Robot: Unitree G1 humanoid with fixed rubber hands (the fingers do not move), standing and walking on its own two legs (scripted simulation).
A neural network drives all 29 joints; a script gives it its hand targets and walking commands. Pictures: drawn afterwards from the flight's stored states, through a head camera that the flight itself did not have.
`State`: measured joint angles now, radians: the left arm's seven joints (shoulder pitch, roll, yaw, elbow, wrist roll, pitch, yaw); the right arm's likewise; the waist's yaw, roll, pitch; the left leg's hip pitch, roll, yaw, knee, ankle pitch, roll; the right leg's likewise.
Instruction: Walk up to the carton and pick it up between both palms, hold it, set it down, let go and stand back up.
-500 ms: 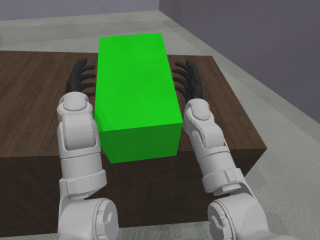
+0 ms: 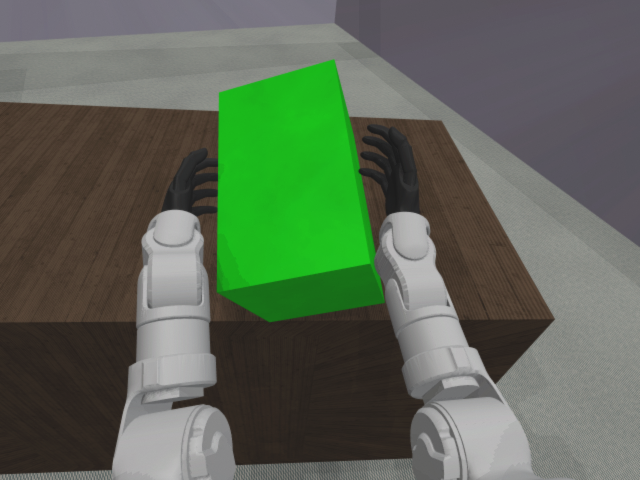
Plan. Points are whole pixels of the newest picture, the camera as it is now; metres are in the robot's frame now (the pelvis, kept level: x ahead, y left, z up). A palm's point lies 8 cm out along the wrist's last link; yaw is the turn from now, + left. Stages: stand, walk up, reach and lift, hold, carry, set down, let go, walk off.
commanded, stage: set down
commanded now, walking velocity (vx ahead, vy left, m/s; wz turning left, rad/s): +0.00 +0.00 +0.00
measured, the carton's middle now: (300, 196) +0.45 -0.02 +0.14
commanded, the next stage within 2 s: none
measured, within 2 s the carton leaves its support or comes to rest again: neither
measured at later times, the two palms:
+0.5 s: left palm (182, 203) +0.41 +0.13 +0.16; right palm (391, 207) +0.37 -0.13 +0.17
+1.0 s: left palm (205, 194) +0.44 +0.10 +0.15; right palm (401, 200) +0.39 -0.15 +0.17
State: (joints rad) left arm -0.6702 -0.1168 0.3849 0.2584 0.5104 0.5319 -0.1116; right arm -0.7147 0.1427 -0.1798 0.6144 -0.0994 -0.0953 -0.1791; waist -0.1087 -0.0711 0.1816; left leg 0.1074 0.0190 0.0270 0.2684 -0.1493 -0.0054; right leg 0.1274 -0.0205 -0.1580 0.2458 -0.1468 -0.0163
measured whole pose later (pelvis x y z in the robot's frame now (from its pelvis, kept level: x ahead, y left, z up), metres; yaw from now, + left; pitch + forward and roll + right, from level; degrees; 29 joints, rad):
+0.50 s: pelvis +0.01 +0.03 +0.00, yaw -1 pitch -12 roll -1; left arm -0.70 -0.10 0.29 0.35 0.47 0.49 -0.03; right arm -0.71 0.10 -0.20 0.74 -0.03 -0.17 -0.20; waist -0.11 -0.09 0.17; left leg 0.08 0.00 0.05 0.32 -0.19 0.03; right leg 0.13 -0.03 -0.13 0.21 -0.13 0.02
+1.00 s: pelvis +0.02 +0.02 +0.00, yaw -2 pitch -8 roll -1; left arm -0.84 -0.04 0.42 0.72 0.43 0.30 -0.05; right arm -0.82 0.15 -0.39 0.85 -0.17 -0.16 -0.21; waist -0.12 -0.05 0.11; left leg 0.04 0.01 0.07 0.26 -0.16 0.02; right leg 0.06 -0.03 -0.12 0.21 -0.13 0.01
